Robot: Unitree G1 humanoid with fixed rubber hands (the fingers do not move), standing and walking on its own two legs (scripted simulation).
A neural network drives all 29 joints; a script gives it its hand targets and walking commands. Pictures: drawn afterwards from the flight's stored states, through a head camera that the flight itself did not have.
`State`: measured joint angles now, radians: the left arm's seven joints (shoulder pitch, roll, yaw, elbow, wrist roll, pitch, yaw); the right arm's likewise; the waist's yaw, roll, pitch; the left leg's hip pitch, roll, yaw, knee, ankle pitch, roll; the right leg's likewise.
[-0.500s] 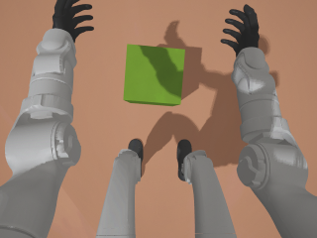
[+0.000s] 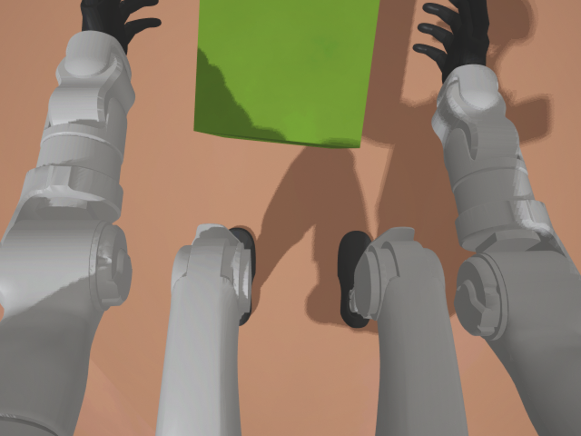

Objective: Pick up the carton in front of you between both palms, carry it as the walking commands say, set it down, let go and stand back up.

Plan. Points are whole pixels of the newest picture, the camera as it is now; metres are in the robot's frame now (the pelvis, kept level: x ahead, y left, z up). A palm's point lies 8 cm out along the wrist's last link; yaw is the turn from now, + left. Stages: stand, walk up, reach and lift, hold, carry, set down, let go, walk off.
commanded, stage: reach and lift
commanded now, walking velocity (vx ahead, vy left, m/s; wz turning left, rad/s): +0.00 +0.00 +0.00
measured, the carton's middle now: (284, 76) +0.52 +0.05 -0.33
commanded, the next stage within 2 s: none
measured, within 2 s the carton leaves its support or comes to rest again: leaves its support in 1.14 s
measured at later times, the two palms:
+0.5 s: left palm (165, 49) +0.53 +0.21 -0.27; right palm (427, 67) +0.52 -0.15 -0.26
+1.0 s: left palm (175, 52) +0.52 +0.19 -0.26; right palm (398, 70) +0.52 -0.11 -0.25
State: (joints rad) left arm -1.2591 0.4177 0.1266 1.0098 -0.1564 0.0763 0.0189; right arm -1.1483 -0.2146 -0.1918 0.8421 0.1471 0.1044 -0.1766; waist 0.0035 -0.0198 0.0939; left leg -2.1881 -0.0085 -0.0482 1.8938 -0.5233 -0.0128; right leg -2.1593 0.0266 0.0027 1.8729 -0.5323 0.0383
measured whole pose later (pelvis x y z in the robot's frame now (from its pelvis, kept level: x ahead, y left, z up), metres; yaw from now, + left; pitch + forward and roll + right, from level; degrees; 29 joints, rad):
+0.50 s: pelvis -0.01 +0.00 -0.09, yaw -1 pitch +35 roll -2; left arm -1.49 0.47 -0.04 1.20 -0.28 0.02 0.06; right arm -1.41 -0.29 -0.07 1.08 0.30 0.03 -0.17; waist -0.01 -0.07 0.40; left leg -2.28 0.01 -0.03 2.22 -0.56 0.00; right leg -2.26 0.06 0.02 2.20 -0.56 0.07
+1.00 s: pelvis -0.02 +0.00 -0.07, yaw +0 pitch +38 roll -3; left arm -1.54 0.40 -0.07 1.28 -0.24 0.01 0.10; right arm -1.46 -0.17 -0.18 1.16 0.20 -0.02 -0.22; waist -0.01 -0.05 0.35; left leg -2.29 -0.01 -0.04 2.15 -0.54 -0.01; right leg -2.26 0.04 0.02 2.13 -0.55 0.05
